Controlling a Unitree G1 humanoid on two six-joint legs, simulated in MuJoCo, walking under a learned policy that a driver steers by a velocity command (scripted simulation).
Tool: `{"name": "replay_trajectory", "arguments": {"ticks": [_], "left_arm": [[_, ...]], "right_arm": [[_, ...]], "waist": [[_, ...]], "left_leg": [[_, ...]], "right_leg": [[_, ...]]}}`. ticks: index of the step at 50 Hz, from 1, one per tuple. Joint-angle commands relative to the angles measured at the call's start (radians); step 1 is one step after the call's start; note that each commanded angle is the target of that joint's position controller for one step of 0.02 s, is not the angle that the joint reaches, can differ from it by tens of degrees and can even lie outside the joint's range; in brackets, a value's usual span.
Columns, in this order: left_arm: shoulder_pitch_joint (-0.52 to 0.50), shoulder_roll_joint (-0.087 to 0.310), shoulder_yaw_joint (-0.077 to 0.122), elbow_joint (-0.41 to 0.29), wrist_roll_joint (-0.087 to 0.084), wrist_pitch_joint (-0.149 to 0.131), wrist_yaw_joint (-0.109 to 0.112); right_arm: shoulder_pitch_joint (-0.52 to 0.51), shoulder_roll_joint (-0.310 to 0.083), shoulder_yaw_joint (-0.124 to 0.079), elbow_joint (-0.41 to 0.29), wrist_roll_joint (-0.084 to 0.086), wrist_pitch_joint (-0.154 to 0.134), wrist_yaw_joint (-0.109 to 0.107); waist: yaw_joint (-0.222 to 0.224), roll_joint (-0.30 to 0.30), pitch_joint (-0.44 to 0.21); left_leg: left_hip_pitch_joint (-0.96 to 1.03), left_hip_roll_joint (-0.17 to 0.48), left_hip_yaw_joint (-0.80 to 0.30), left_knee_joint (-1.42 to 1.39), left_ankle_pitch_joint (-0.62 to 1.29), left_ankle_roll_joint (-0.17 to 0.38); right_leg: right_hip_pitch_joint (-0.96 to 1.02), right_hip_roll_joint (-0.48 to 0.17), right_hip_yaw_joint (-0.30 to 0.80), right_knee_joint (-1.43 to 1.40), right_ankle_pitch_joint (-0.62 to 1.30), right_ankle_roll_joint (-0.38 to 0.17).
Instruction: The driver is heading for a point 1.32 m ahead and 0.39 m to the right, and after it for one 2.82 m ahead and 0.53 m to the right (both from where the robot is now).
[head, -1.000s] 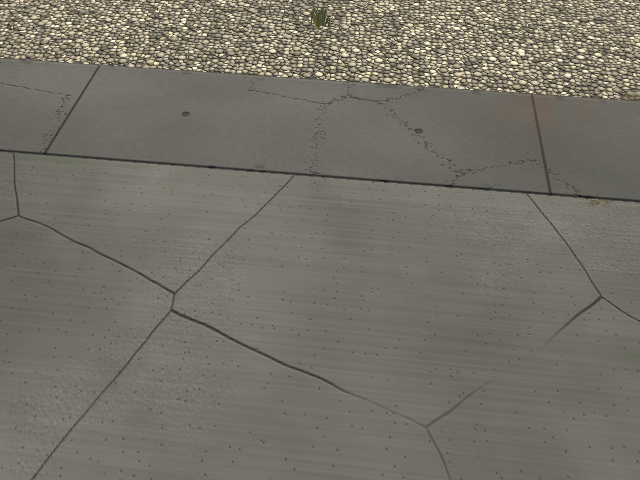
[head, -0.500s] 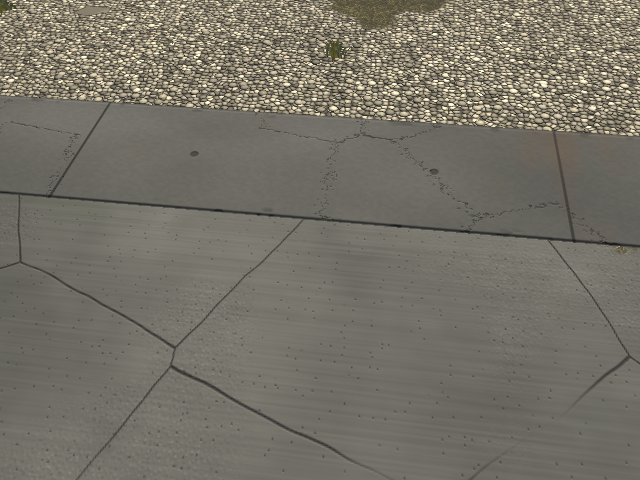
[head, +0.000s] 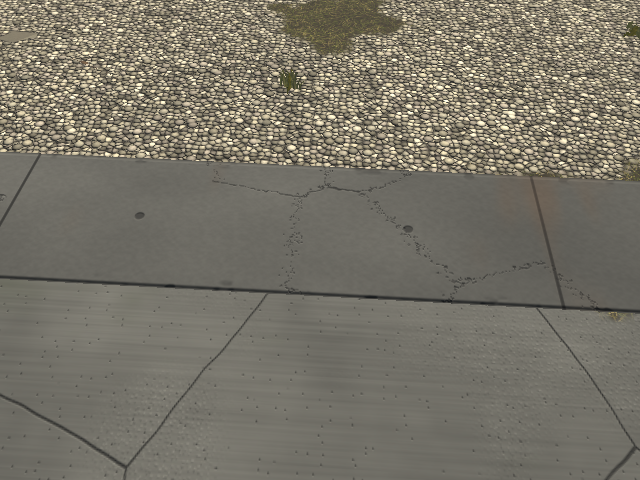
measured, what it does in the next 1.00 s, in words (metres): walks ahead: right foot, then left foot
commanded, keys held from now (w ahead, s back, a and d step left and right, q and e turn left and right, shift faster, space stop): w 0.50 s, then w+e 0.50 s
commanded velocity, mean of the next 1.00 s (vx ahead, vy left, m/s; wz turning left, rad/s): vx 0.50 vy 0.00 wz -0.18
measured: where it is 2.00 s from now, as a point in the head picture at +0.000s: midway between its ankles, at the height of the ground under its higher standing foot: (425, 293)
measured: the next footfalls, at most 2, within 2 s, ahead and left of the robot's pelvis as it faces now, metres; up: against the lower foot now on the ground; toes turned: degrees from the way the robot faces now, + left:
right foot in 0.30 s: +0.34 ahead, -0.17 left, +0.00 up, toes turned -2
left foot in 0.84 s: +0.63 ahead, +0.06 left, +0.00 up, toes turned -7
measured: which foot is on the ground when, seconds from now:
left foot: down 0.00-0.32, up 0.34-0.82, down 0.84-1.00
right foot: up 0.00-0.28, down 0.30-0.84, up 0.86-1.00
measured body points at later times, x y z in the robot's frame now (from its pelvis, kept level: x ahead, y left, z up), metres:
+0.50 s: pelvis +0.27 -0.08 +0.00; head +0.29 -0.10 +0.45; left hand +0.33 +0.18 -0.12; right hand +0.37 -0.35 -0.14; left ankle +0.28 +0.08 -0.66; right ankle +0.29 -0.16 -0.74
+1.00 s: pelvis +0.54 -0.03 +0.00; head +0.56 -0.02 +0.45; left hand +0.65 +0.23 -0.14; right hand +0.60 -0.31 -0.12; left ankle +0.59 +0.07 -0.74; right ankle +0.46 -0.17 -0.65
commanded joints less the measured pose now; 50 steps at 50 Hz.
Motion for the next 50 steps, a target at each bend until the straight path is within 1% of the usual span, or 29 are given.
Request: {"name": "replay_trajectory", "arguments": {"ticks": [1, 5, 10, 12, 13, 14, 15, 16, 17, 18, 19, 20, 21, 23, 25, 28, 32, 36, 39, 40, 41, 42, 43, 44, 45, 46, 47, 48, 50], "left_arm": [[0.033, 0.044, 0.013, -0.043, 0.012, 0.004, 0.006], [-0.129, 0.028, 0.006, -0.084, 0.003, -0.007, -0.006], [-0.249, 0.044, 0.003, -0.134, -0.01, -0.017, -0.036], [-0.221, 0.067, 0.01, -0.138, -0.01, -0.026, -0.046], [-0.161, 0.087, 0.021, -0.125, -0.009, -0.03, -0.047], [-0.022, 0.125, 0.044, -0.083, -0.007, -0.032, -0.044], [0.185, 0.203, 0.071, -0.034, 0.0, -0.034, -0.036], [0.297, 0.304, 0.096, -0.01, 0.015, -0.024, -0.036], [0.299, 0.217, 0.071, -0.009, 0.01, -0.024, -0.038], [0.205, 0.16, 0.052, -0.027, 0.005, -0.026, -0.038], [0.112, 0.125, 0.039, -0.05, 0.006, -0.024, -0.039], [0.05, 0.099, 0.031, -0.058, 0.011, -0.023, -0.044], [0.022, 0.07, 0.021, -0.058, 0.016, -0.026, -0.049], [0.042, 0.073, 0.023, -0.035, 0.017, -0.031, -0.053], [0.078, 0.102, 0.031, -0.012, 0.018, -0.033, -0.045], [0.139, 0.112, 0.033, 0.011, 0.01, -0.021, -0.028], [0.198, 0.134, 0.039, 0.028, -0.002, -0.01, -0.011], [0.249, 0.134, 0.045, 0.05, -0.012, 0.003, -0.002], [0.224, 0.154, 0.059, 0.044, -0.012, 0.017, 0.007], [0.207, 0.151, 0.06, 0.036, -0.011, 0.022, 0.007], [0.189, 0.126, 0.051, 0.022, -0.004, 0.024, 0.006], [0.171, 0.077, 0.033, -0.017, 0.012, 0.025, 0.004], [0.304, -0.045, 0.002, -0.042, -0.008, 0.005, 0.0], [0.292, 0.064, 0.024, -0.026, -0.031, -0.004, 0.001], [0.207, 0.129, 0.043, -0.045, -0.039, -0.003, 0.002], [0.165, 0.122, 0.046, -0.052, -0.032, 0.002, 0.006], [0.138, 0.111, 0.052, -0.059, -0.02, 0.009, 0.008], [0.149, 0.089, 0.056, -0.064, -0.019, 0.02, 0.004], [0.149, 0.051, 0.054, -0.077, -0.022, 0.042, -0.002]], "right_arm": [[-0.041, -0.133, -0.021, -0.055, 0.002, -0.017, -0.02], [0.039, -0.161, -0.026, -0.038, 0.018, -0.004, -0.034], [0.111, -0.17, -0.032, -0.005, 0.027, 0.017, -0.036], [0.101, -0.183, -0.038, -0.003, 0.027, 0.028, -0.039], [0.08, -0.189, -0.039, -0.008, 0.026, 0.033, -0.039], [0.064, -0.174, -0.033, -0.014, 0.021, 0.039, -0.039], [0.055, -0.133, -0.015, -0.039, 0.005, 0.038, -0.038], [0.157, -0.016, 0.02, -0.053, 0.006, 0.015, -0.031], [0.149, -0.073, 0.009, -0.038, 0.024, -0.012, -0.026], [0.068, -0.154, -0.012, -0.064, 0.047, -0.026, -0.021], [0.001, -0.162, -0.015, -0.081, 0.047, -0.028, -0.025], [-0.035, -0.147, -0.019, -0.088, 0.033, -0.023, -0.031], [-0.028, -0.137, -0.025, -0.086, 0.024, -0.008, -0.035], [0.006, -0.09, -0.022, -0.075, 0.02, 0.019, -0.037], [-0.029, -0.089, -0.026, -0.092, 0.016, 0.029, -0.041], [-0.168, -0.086, -0.029, -0.144, 0.002, 0.024, -0.042], [-0.316, -0.073, -0.024, -0.182, 0.012, 0.009, -0.032], [-0.414, -0.085, -0.021, -0.218, 0.023, -0.008, -0.014], [-0.37, -0.13, -0.036, -0.218, 0.024, -0.023, -0.008], [-0.302, -0.151, -0.048, -0.201, 0.023, -0.026, -0.011], [-0.158, -0.192, -0.07, -0.161, 0.019, -0.03, -0.018], [0.023, -0.264, -0.089, -0.137, 0.004, -0.03, -0.027], [0.082, -0.329, -0.103, -0.123, -0.004, -0.018, -0.024], [0.053, -0.222, -0.077, -0.139, -0.001, -0.018, -0.023], [-0.016, -0.157, -0.059, -0.155, 0.007, -0.019, -0.025], [-0.082, -0.137, -0.051, -0.161, 0.006, -0.017, -0.024], [-0.127, -0.111, -0.045, -0.158, 0.003, -0.014, -0.023], [-0.145, -0.102, -0.042, -0.151, -0.006, -0.015, -0.023], [-0.144, -0.107, -0.048, -0.135, -0.006, -0.019, -0.025]], "waist": [[0.047, 0.075, 0.054], [-0.012, 0.077, 0.054], [-0.047, 0.092, 0.081], [-0.018, 0.106, 0.065], [0.022, 0.116, 0.033], [0.09, 0.105, -0.047], [0.166, 0.035, -0.198], [0.138, -0.221, -0.323], [0.147, -0.217, -0.371], [0.126, -0.152, -0.226], [0.098, -0.07, -0.15], [0.07, -0.017, -0.084], [0.037, -0.026, -0.059], [0.012, -0.036, -0.038], [0.007, -0.019, -0.01], [0.035, -0.005, 0.023], [0.077, -0.018, 0.049], [0.097, -0.037, 0.075], [0.052, -0.063, 0.05], [0.013, -0.069, 0.015], [-0.05, -0.052, -0.079], [-0.116, 0.058, -0.245], [-0.049, 0.378, -0.369], [-0.061, 0.307, -0.339], [-0.06, 0.215, -0.203], [-0.03, 0.133, -0.129], [-0.008, 0.118, -0.071], [0.021, 0.15, -0.047], [0.036, 0.149, -0.017]], "left_leg": [[-0.105, 0.28, -0.207, -0.203, 0.073, 0.171], [-0.02, 0.264, -0.158, -0.185, 0.085, 0.127], [0.145, 0.328, -0.179, -0.111, 0.059, 0.112], [0.187, 0.351, -0.192, -0.054, 0.117, 0.096], [0.187, 0.341, -0.18, 0.015, 0.244, 0.081], [0.163, 0.289, -0.137, 0.179, 0.402, 0.058], [0.002, 0.227, -0.077, 0.47, 0.327, 0.02], [-0.423, 0.049, -0.016, 0.859, -0.102, -0.057], [-0.556, 0.052, -0.169, 1.026, -0.409, -0.046], [-0.634, 0.114, -0.181, 1.072, -0.35, -0.025], [-0.604, 0.171, -0.153, 1.038, -0.255, -0.019], [-0.566, 0.203, -0.139, 0.967, -0.188, -0.024], [-0.505, 0.232, -0.143, 0.909, -0.145, -0.025], [-0.449, 0.235, -0.127, 0.86, -0.104, -0.039], [-0.496, 0.239, -0.122, 0.794, -0.041, -0.054], [-0.562, 0.231, -0.114, 0.6, 0.09, -0.078], [-0.494, 0.177, -0.095, 0.352, 0.225, -0.094], [-0.456, 0.154, -0.111, 0.237, 0.198, -0.089], [-0.333, 0.137, -0.113, 0.186, 0.105, -0.07], [-0.23, 0.121, -0.096, 0.168, 0.069, -0.056], [-0.024, 0.131, -0.098, 0.168, 0.06, -0.027], [0.273, 0.307, -0.27, 0.191, 0.025, 0.031], [0.589, 0.534, -0.707, 0.088, -0.128, 0.176], [0.542, 0.519, -0.788, 0.025, -0.257, 0.167], [0.406, 0.488, -0.615, 0.014, -0.237, 0.117], [0.263, 0.449, -0.486, -0.01, -0.148, 0.091], [0.153, 0.409, -0.393, -0.045, -0.08, 0.079], [0.082, 0.384, -0.317, -0.078, -0.04, 0.07], [0.021, 0.368, -0.221, -0.126, 0.03, 0.084]], "right_leg": [[-0.02, -0.042, 0.002, -0.146, 0.161, 0.027], [0.016, 0.005, -0.038, -0.432, 0.306, 0.035], [0.01, 0.033, -0.042, -0.58, 0.214, 0.014], [0.072, 0.051, -0.052, -0.621, 0.134, -0.015], [0.167, 0.077, -0.076, -0.642, 0.108, -0.032], [0.347, 0.109, -0.099, -0.661, 0.103, -0.058], [0.649, -0.01, 0.033, -0.637, 0.123, -0.121], [1.022, -0.242, 0.481, -0.722, -0.023, -0.273], [1.047, -0.281, 0.691, -0.835, -0.089, -0.295], [0.927, -0.252, 0.545, -0.838, -0.07, -0.244], [0.785, -0.208, 0.396, -0.856, 0.012, -0.212], [0.655, -0.165, 0.303, -0.894, 0.083, -0.196], [0.576, -0.125, 0.229, -0.928, 0.13, -0.177], [0.505, -0.097, 0.158, -0.972, 0.212, -0.185], [0.502, -0.091, 0.109, -0.994, 0.287, -0.195], [0.529, -0.078, 0.094, -1.008, 0.313, -0.191], [0.534, -0.049, 0.078, -1.008, 0.218, -0.167], [0.597, -0.081, 0.129, -0.948, 0.176, -0.16], [0.623, -0.105, 0.178, -0.867, 0.209, -0.136], [0.613, -0.085, 0.173, -0.798, 0.289, -0.122], [0.561, -0.024, 0.139, -0.636, 0.359, -0.095], [0.382, 0.063, 0.075, -0.326, 0.166, -0.059], [-0.001, 0.2, 0.001, 0.003, -0.35, -0.001], [-0.103, 0.139, 0.105, 0.157, -0.379, -0.006], [-0.142, 0.097, 0.094, 0.18, -0.288, -0.015], [-0.1, 0.049, 0.069, 0.158, -0.199, -0.011], [-0.064, 0.022, 0.064, 0.11, -0.142, -0.008], [-0.013, -0.006, 0.065, 0.078, -0.106, -0.008], [0.013, -0.019, 0.046, 0.05, -0.073, -0.004]]}}
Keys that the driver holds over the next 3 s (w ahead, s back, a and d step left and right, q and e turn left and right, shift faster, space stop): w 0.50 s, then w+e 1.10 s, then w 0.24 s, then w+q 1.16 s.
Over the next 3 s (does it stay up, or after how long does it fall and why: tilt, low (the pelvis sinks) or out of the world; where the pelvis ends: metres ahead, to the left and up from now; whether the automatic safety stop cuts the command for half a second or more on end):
stays up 1.50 -0.44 -0.11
